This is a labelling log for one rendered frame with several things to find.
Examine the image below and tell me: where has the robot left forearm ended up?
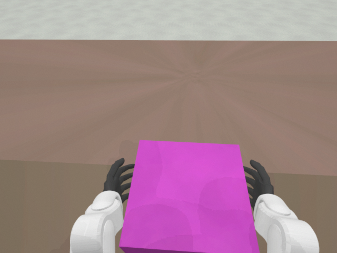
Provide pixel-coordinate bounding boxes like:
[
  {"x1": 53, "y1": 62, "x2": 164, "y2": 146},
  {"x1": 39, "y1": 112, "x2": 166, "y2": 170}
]
[{"x1": 70, "y1": 191, "x2": 124, "y2": 253}]

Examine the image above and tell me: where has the robot right hand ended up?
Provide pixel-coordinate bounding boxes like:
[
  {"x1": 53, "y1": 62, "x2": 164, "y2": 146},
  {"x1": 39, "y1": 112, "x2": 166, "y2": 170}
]
[{"x1": 243, "y1": 160, "x2": 274, "y2": 210}]

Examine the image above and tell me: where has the carton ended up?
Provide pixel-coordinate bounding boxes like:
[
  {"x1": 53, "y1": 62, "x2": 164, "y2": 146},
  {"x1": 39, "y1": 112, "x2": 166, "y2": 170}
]
[{"x1": 119, "y1": 140, "x2": 260, "y2": 253}]

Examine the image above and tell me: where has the robot left hand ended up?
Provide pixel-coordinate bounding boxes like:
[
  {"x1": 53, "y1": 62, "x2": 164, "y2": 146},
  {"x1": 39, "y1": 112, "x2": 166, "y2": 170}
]
[{"x1": 103, "y1": 158, "x2": 135, "y2": 203}]

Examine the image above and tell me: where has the robot right forearm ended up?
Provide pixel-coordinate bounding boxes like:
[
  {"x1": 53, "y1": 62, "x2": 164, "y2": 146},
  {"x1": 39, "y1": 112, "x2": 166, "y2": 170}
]
[{"x1": 254, "y1": 194, "x2": 319, "y2": 253}]

